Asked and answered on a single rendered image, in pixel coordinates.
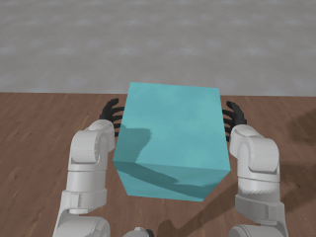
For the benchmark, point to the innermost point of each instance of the left robot hand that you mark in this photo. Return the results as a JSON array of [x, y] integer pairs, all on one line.
[[108, 111]]

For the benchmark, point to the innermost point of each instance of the right robot hand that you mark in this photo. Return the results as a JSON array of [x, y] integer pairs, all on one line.
[[237, 118]]

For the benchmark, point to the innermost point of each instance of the carton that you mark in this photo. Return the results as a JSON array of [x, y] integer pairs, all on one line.
[[171, 142]]

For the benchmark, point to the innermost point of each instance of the robot right forearm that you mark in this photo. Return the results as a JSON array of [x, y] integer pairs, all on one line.
[[258, 170]]

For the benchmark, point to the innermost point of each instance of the robot left forearm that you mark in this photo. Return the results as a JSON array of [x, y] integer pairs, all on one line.
[[87, 166]]

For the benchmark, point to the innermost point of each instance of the left robot shin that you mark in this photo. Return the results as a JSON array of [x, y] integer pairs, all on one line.
[[140, 229]]

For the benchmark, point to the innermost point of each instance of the robot right upper arm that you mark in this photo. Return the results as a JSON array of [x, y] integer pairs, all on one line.
[[245, 230]]

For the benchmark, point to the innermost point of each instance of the robot left upper arm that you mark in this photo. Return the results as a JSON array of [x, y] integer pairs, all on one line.
[[83, 226]]

